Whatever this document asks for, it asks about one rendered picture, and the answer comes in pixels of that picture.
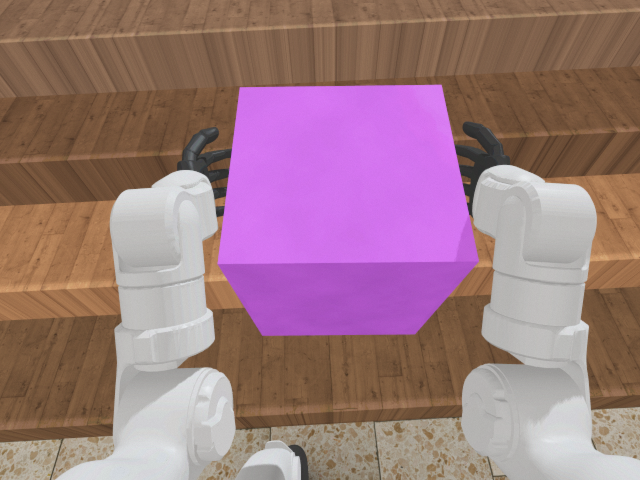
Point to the robot right forearm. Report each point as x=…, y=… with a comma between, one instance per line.
x=543, y=238

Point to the robot left forearm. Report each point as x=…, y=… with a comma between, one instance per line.
x=157, y=236

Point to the carton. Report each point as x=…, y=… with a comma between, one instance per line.
x=345, y=211

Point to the right robot upper arm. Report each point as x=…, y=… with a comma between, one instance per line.
x=534, y=423

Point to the robot left foot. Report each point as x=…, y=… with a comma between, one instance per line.
x=303, y=460

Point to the robot left thigh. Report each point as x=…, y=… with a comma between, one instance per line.
x=271, y=464

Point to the left robot upper arm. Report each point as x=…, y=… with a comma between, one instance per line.
x=169, y=426

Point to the left robot hand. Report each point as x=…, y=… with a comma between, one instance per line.
x=192, y=160

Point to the right robot hand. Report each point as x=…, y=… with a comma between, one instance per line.
x=494, y=156

